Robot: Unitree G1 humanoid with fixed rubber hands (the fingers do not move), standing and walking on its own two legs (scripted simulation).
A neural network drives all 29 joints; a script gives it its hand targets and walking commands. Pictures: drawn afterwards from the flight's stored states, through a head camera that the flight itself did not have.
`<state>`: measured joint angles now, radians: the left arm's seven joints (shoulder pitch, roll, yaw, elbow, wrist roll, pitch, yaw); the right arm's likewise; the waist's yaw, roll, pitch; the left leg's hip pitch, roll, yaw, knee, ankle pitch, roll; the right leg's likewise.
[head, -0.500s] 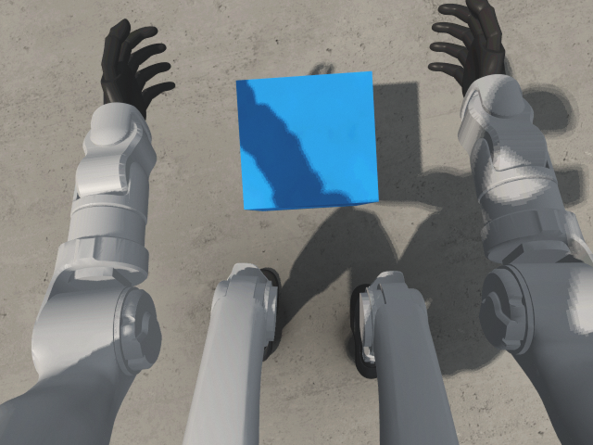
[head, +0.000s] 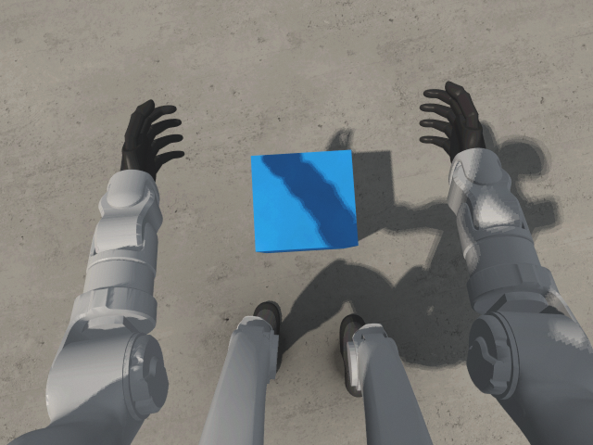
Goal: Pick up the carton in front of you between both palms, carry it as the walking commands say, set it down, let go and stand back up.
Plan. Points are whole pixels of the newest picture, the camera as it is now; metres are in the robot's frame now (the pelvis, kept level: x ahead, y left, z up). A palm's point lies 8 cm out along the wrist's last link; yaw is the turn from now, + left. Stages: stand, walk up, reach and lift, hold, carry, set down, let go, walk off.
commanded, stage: let go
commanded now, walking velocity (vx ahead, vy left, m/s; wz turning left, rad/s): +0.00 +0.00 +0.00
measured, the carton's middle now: (303, 208) +0.46 +0.03 -0.52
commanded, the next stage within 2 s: stand in 1.16 s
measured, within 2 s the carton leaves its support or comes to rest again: neither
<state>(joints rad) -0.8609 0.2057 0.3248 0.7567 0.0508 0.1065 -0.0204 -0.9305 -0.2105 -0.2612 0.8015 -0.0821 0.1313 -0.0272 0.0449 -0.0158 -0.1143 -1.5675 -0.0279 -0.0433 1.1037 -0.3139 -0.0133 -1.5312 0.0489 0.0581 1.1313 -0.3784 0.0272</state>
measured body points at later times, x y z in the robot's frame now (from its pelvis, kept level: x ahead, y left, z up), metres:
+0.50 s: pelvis +0.07 +0.00 +0.10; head +0.21 +0.00 +0.53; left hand +0.30 +0.24 +0.01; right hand +0.33 -0.21 +0.00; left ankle +0.07 +0.12 -0.61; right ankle +0.05 -0.13 -0.61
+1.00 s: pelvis +0.08 -0.01 +0.13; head +0.09 -0.01 +0.58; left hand +0.25 +0.22 +0.05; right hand +0.26 -0.24 +0.05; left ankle +0.07 +0.12 -0.61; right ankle +0.05 -0.13 -0.61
